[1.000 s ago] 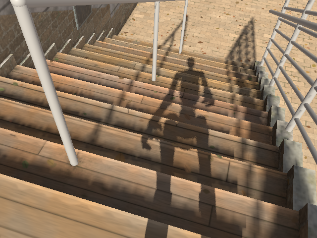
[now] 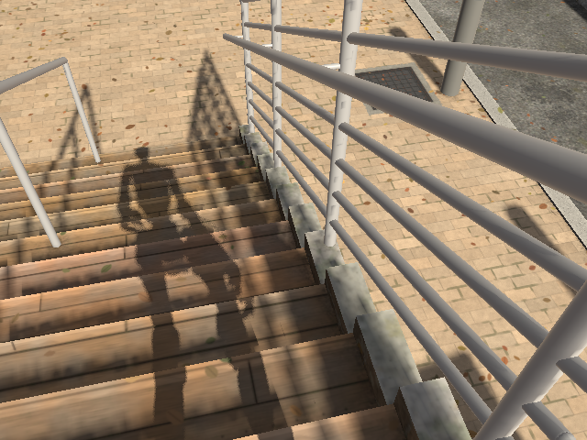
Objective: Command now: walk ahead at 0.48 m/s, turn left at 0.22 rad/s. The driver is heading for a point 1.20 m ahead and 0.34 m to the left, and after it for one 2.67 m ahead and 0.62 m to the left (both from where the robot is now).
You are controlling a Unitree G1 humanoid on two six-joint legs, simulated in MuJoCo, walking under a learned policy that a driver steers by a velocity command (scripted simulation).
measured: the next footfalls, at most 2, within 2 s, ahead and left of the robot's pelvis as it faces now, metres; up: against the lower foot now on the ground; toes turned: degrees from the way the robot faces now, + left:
left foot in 0.42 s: +0.21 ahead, +0.18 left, +0.00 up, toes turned +17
right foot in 0.78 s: +0.45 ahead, +0.05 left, -0.16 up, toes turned +25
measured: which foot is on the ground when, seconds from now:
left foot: up 0.00-0.40, down 0.42-0.78, up 0.80-1.00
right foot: down 0.00-0.42, up 0.44-0.76, down 0.78-1.00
